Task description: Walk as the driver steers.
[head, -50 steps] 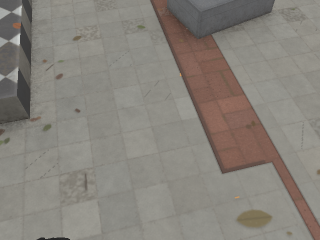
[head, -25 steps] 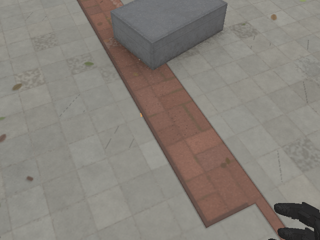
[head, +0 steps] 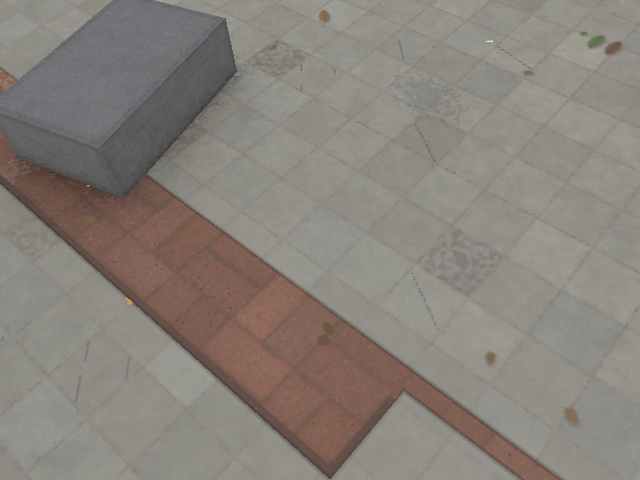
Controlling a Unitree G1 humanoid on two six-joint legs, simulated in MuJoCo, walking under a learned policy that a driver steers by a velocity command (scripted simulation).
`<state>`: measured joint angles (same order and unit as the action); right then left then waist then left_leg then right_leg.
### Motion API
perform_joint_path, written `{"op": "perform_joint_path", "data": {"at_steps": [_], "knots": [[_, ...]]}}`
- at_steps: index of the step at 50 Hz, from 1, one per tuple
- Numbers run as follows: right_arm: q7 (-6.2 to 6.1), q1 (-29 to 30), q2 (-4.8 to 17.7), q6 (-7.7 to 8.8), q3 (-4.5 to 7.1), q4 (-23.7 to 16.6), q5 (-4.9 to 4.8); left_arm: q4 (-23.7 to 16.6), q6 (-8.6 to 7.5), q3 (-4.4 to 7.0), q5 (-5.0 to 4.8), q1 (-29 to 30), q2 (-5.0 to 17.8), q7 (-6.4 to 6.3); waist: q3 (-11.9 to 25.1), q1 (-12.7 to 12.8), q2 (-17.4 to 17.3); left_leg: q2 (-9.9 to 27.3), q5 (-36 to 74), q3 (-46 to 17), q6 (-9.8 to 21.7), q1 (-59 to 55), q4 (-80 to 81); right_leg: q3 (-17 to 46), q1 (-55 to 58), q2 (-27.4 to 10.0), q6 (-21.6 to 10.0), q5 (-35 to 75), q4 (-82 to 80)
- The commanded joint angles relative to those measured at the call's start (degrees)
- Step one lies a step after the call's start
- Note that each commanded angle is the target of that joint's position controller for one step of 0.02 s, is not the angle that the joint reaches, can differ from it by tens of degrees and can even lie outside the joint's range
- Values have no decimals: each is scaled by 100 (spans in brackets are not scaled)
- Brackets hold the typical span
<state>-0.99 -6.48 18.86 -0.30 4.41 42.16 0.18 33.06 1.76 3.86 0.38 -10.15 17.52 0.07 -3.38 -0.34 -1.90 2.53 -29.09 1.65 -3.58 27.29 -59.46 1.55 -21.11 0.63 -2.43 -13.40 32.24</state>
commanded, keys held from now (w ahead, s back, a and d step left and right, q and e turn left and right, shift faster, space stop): no key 0.14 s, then q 0.14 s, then w+q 0.58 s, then no key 0.14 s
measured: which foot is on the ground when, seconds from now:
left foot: up 0.00-0.28, down 0.30-0.54, up 0.56-0.96, down 0.98-1.00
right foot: down 0.00-0.98, up 1.00-1.00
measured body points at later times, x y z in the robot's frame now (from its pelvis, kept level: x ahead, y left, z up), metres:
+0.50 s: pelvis +0.04 +0.00 +0.00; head +0.04 +0.01 +0.45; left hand +0.19 +0.27 -0.09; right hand +0.11 -0.27 -0.12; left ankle +0.01 +0.15 -0.73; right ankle +0.03 -0.10 -0.72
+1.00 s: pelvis +0.21 +0.09 -0.02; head +0.26 +0.11 +0.42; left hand +0.10 +0.36 -0.15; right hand +0.53 -0.04 -0.09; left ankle +0.30 +0.21 -0.74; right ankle +0.05 -0.10 -0.70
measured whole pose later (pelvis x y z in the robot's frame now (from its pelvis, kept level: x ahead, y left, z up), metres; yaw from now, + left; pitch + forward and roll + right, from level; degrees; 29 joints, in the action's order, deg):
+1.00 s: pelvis +0.21 +0.09 -0.02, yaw +19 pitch +2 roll -1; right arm 3.0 -0.7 15.8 2.4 2.6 33.0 -0.1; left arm 48.1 -3.2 3.6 -0.4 -23.4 16.2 -1.0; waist -3.7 4.6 -1.9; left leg -0.8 -4.5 1.8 6.5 30.9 -34.8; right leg -9.3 -0.1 -4.9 2.9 -31.1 39.7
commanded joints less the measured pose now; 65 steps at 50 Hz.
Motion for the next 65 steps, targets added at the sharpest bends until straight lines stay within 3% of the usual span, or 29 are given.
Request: {"op": "perform_joint_path", "data": {"at_steps": [1,8,11,14,16,17,18,19,21,24,26,27,28,29,31,34,39,44,46,48,49,50,51,52,53,54,58,61,65], "knots": [[-104,75,574,14,157,-381,30,-380,-130,234,-89,112,872,-95,1023,24,832,29,372,-456,-18,965,-721,1601,1456,-1417,-1088,2885,-1045],[-31,-5,210,-51,6,-293,-39,-212,-105,99,32,179,640,-175,1123,56,953,10,827,-403,-116,-14,793,1358,1288,-1224,-1071,2299,-1083],[36,-68,138,-71,-48,-223,-53,-30,-131,-20,112,201,380,-105,992,147,1046,75,865,-296,-65,-847,1696,1273,864,-1192,-1046,1501,-1179],[83,-237,184,-46,-54,-178,-50,159,-160,-29,71,289,451,-44,654,-30,928,-90,1647,-87,112,-1481,3067,1199,568,-1048,-827,672,-1072],[73,-349,424,-31,-61,-225,58,241,-203,-31,119,77,445,-75,679,68,538,197,2217,-511,387,-1764,3307,1007,377,-663,-331,-996,-868],[41,-373,714,-36,1,-232,-20,185,-225,-11,193,-66,465,-81,602,309,-39,403,1639,-768,665,-1618,3195,609,109,-224,-130,-1774,-605],[50,-591,807,-25,91,-106,-97,106,-248,6,164,234,444,-117,364,113,-574,457,-336,-1272,1066,-954,3669,-50,116,178,98,-1828,-109],[58,-772,770,24,86,-105,-62,53,-299,44,72,520,461,-132,52,-52,-859,791,-1377,-2052,1311,-713,4357,-326,-49,300,203,-1539,573],[8,-789,775,112,82,-91,-42,-14,-434,61,-99,589,285,-79,-296,-29,-1389,1231,-1549,-3091,1603,-748,4924,-192,-342,315,144,-1283,1030],[-34,-608,682,137,92,-194,-183,38,-673,71,-152,385,88,71,-76,164,-1038,942,-724,-2777,1412,-1016,4598,-15,91,172,-62,-1357,91],[-55,-358,533,83,72,-364,-204,301,-729,167,-122,-104,163,91,290,413,-819,427,-45,-2250,1088,-506,4091,-68,1626,100,-34,24,-893],[-47,-167,276,104,5,-509,-159,448,-713,253,-95,-716,366,55,566,643,-411,126,121,-1896,863,104,3273,353,2503,-377,-92,-176,-1023],[-40,-124,-150,145,-108,-736,-207,540,-694,348,18,-1271,781,17,736,735,1003,-522,113,-1018,531,1307,1538,2099,3330,-1444,-526,-1485,-1697],[-41,-137,181,207,-36,-916,-258,565,-710,399,66,-1322,982,53,346,650,1466,-290,-393,-1039,492,2056,437,3459,2898,-2471,-1155,-1858,-2074],[44,-439,359,245,65,-681,-259,519,-776,227,-46,-989,423,-1,-106,370,797,51,447,-1229,540,2444,-443,2644,2760,-2124,-1048,-1676,-2155],[172,-318,184,287,45,-652,-205,581,-774,188,5,-826,368,-43,-115,337,684,243,1459,-989,472,2319,-472,1088,2566,-1613,-663,352,-2253],[326,340,-132,271,-101,-992,-185,802,-723,207,9,-937,593,-91,-154,480,622,270,2375,-423,213,1859,730,-181,2126,-1393,-629,1451,-2333],[500,947,-120,299,-139,-1277,-180,1079,-641,237,-123,-1127,843,-90,-358,532,608,66,2523,100,506,1062,2026,-803,2116,-1532,-495,2423,-2119],[525,654,82,317,-27,-1287,-104,1151,-572,262,-173,-1132,1010,-120,9,213,815,-367,2225,368,758,211,2252,-964,2262,-1565,-369,4821,-1328],[443,-814,549,306,237,-916,-70,1121,-553,250,-226,-996,1060,-160,879,-651,763,-700,3091,309,1127,-1947,2919,-1183,1716,-1308,-64,5326,469],[289,-1474,919,228,339,-771,-22,960,-622,155,-93,-994,825,-160,1391,-904,178,37,4697,-653,1371,-3623,2775,-1162,351,-964,222,2992,2084],[189,-1136,1393,247,256,-919,163,828,-699,-106,125,-1887,74,-48,2485,-43,-1300,2006,7144,-3326,2493,-5290,2558,-596,-1367,-122,560,-2705,4356],[214,-1391,1009,227,201,-967,139,1127,-737,-9,-49,-1782,704,5,3615,-591,-567,2197,6664,-3817,2829,-5047,3102,543,-1054,-116,584,-2598,4912],[268,-1009,779,241,125,-859,92,957,-688,55,-272,-1183,848,0,2617,-479,-439,1835,6266,-2882,2612,-4343,3307,398,-1484,-357,581,-2187,4871],[278,-624,508,268,61,-798,-47,876,-655,10,-211,-865,724,-70,1704,-287,-86,1442,5747,-2200,2269,-3385,3476,223,-1666,-583,565,-1744,4382],[265,-333,304,285,-6,-793,-73,943,-587,19,-124,-758,679,-146,1284,-114,32,1206,5451,-1847,2065,-2597,3674,200,-1453,-708,587,-1456,4056],[290,89,285,406,-14,-653,109,1095,-295,7,-23,-1237,397,-260,1076,391,-132,919,5502,-1038,1998,-882,4252,127,-143,-682,700,-765,3203],[209,142,246,393,-38,-461,108,1008,-245,-27,37,-877,277,-298,1068,342,-269,788,4994,-817,1865,-885,4324,194,-61,-711,702,-266,2153],[140,17,288,271,-53,-242,136,919,-182,-40,-23,-259,315,-265,818,74,-328,761,2870,-1012,1734,-878,4553,220,166,-670,647,119,1007]]}}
